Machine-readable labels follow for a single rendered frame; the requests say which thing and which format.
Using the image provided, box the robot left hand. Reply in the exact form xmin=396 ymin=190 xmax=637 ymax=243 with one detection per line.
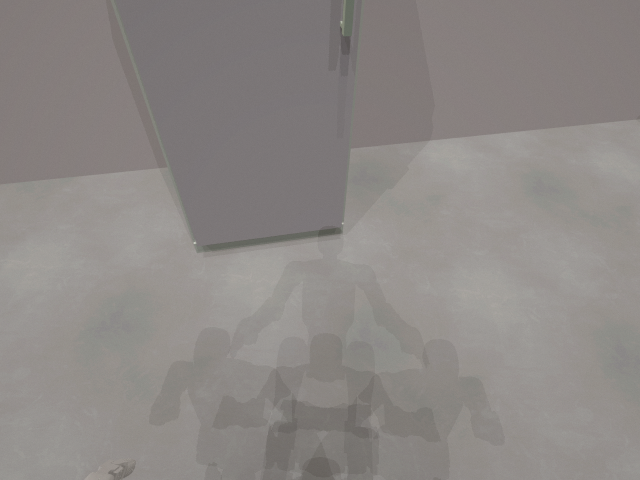
xmin=84 ymin=458 xmax=136 ymax=480

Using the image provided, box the fridge door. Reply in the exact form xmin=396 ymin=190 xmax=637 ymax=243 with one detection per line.
xmin=116 ymin=0 xmax=362 ymax=246

